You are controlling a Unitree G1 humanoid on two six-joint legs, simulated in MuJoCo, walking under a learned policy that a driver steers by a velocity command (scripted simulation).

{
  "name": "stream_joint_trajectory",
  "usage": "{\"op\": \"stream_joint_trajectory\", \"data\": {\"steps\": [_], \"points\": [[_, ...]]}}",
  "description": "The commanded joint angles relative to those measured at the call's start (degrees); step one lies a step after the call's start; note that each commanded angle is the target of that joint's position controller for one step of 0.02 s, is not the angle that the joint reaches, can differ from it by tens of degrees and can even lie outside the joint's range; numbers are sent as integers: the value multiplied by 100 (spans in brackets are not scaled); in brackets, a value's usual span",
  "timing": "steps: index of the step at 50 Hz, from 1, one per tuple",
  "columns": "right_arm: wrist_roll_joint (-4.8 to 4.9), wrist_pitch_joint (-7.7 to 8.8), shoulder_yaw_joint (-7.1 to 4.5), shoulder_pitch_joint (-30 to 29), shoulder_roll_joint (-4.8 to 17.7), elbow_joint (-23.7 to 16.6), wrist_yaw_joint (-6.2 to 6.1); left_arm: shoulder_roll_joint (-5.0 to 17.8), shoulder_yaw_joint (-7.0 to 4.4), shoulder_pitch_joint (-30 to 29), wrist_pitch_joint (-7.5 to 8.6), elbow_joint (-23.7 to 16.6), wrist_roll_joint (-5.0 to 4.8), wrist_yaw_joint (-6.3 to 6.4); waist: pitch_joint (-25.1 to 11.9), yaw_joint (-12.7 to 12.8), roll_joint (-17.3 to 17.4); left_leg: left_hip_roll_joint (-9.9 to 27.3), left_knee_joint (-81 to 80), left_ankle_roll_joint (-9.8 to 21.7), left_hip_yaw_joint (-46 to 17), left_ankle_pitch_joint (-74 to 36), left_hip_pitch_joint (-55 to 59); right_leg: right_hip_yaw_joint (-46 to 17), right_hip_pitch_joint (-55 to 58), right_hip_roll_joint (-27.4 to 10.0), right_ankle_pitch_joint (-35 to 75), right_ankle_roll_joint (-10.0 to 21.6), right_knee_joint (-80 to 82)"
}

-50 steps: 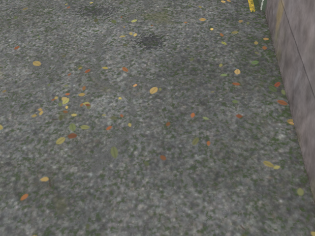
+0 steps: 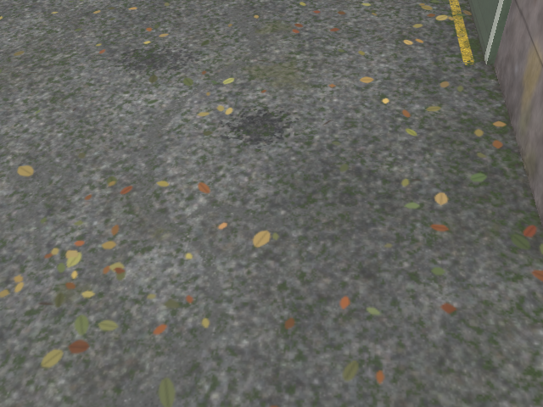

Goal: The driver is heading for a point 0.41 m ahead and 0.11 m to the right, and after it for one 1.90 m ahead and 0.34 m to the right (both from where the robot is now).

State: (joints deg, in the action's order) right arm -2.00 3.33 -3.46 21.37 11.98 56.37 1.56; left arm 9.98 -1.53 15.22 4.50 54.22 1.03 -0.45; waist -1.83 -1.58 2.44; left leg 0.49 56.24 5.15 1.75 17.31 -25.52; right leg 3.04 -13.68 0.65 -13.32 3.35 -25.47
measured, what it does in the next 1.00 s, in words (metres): walks ahead, turning right: left foot, then right foot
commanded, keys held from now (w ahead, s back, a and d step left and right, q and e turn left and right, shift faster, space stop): w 0.32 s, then w+e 0.68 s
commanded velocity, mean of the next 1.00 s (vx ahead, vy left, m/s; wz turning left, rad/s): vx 0.49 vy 0.00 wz -0.27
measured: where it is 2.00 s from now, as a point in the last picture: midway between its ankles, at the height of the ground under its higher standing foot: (361, 245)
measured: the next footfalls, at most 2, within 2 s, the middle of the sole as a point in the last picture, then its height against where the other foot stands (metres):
left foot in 0.38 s outside the picture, level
right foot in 0.92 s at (342, 385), level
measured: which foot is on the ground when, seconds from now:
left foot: up 0.00-0.36, down 0.38-0.94, up 0.96-1.00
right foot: down 0.00-0.38, up 0.40-0.90, down 0.92-1.00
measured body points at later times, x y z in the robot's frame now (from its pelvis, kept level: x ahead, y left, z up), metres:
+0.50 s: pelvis +0.25 +0.03 -0.01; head +0.27 +0.04 +0.44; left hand +0.23 +0.27 -0.17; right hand +0.36 -0.22 -0.14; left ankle +0.30 +0.10 -0.74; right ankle +0.13 -0.09 -0.66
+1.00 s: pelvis +0.50 -0.03 -0.02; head +0.53 -0.05 +0.42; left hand +0.71 +0.16 -0.15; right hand +0.42 -0.27 -0.17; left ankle +0.37 +0.12 -0.64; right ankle +0.55 -0.09 -0.74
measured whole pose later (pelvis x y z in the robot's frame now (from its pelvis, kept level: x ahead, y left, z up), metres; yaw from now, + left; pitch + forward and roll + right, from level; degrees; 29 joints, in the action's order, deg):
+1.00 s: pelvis +0.50 -0.03 -0.02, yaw -19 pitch +0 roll +0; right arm -0.7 3.8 -2.9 20.3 11.3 55.7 -0.7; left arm 13.1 -4.3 7.0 1.7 50.2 1.5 -1.3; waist 4.4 -0.7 0.3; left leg 3.8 67.8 1.1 6.4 24.7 -13.0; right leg 6.3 -22.4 5.5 -12.7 9.6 -34.6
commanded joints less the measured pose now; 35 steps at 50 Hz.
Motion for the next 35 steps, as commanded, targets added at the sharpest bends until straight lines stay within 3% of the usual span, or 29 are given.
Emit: {"op": "stream_joint_trajectory", "data": {"steps": [1,4,8,11,12,14,16,17,18,19,20,21,22,23,24,26,28,30,35], "points": [[2,-21,-85,66,264,-183,92,490,-128,423,94,-45,-66,8,365,47,-899,305,307,-147,-140,-740,-1404,-1451,1066,-1213,460,372,1571],[-8,-110,-51,-564,142,-379,108,515,-144,1015,109,246,-105,18,477,134,-793,314,39,-306,-1,-1171,-1655,-1113,1119,-1149,1438,475,1550],[21,-126,25,-1658,94,-724,110,526,-142,1265,149,367,-94,49,691,310,-803,254,-1083,-383,166,-1623,-1495,-822,1075,-1066,2070,599,1615],[-8,-89,110,-2047,-8,-875,74,616,-129,1568,184,492,-58,85,750,359,-776,112,-1810,-297,229,-1685,-1203,-754,1279,-1222,2880,734,1498],[35,-92,94,-2105,68,-873,36,722,-163,1523,167,463,-43,93,711,338,-801,114,-1803,-229,236,-1575,-1207,-747,1488,-1292,3057,787,1436],[59,-49,94,-2270,155,-1007,-2,657,-148,1624,147,554,-20,123,727,329,-757,111,-2002,-75,238,-1315,-1095,-725,1762,-1413,3417,788,1261],[71,19,62,-1941,238,-895,-63,730,-166,1461,134,528,13,164,615,139,-776,-130,-2290,82,398,-861,-346,-546,1773,-1346,4431,662,761],[58,66,29,-1435,318,-725,-106,734,-142,1442,154,541,-37,173,335,-43,-692,-319,-2459,162,472,-942,484,-581,1618,-1275,4998,619,149],[43,128,-40,-563,428,-437,-163,794,-144,1294,157,517,-80,158,-68,-471,-487,-355,-2844,264,431,-1199,1670,-428,1226,-1039,4900,549,-867],[-96,180,-197,353,953,-156,-227,823,-168,1300,138,362,-92,106,-775,-734,-227,743,-2951,561,-725,-455,3190,-257,140,-698,3098,449,-2417],[-160,164,-317,677,1537,-153,-213,111,-48,2068,112,245,-249,37,-1683,-342,1063,2494,-3350,1255,-3400,28,4899,-71,-1793,179,-1379,251,-4473],[36,45,-267,310,1198,-224,-188,768,-220,1692,66,309,-116,67,-1419,-401,344,2365,-3983,1195,-3881,983,4335,-685,-2358,87,-1439,336,-4924],[67,49,-159,-386,857,-339,-176,662,-209,1156,45,173,-90,79,-266,-170,140,2140,-4209,942,-2925,856,3273,-667,-2510,-235,-919,334,-4784],[66,107,-88,-770,534,-361,-146,425,-159,963,58,140,-86,83,247,-9,-15,1890,-4458,720,-2271,250,2393,-682,-2271,-427,-509,307,-4488],[47,139,-48,-841,370,-305,-152,379,-188,876,5,141,1,64,444,94,36,1673,-4626,550,-1706,-205,1937,-667,-2030,-530,-366,260,-4310],[104,229,13,-642,164,-159,-211,250,-182,1010,-164,196,116,-24,466,282,177,1457,-4800,400,-987,-874,1477,-635,-1583,-590,-209,171,-4120],[145,321,-28,-463,327,-99,-234,351,-265,801,-293,102,130,-96,518,367,92,1401,-4839,393,-518,-1430,1613,-540,-1874,-606,4,136,-4029],[125,347,-24,-304,359,-81,-240,260,-253,348,-319,-37,61,-112,599,328,87,1332,-4870,299,-124,-1750,1712,-483,-2254,-651,457,98,-3801],[112,353,18,41,358,12,-280,193,-186,-771,-298,-439,32,-200,806,171,111,1166,-4778,175,636,-2582,1916,-102,-2415,-557,1438,35,-2326]]}}
Over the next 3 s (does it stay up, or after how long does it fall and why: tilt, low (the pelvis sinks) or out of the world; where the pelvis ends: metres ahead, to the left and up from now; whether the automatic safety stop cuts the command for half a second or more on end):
stays up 1.54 -0.34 0.00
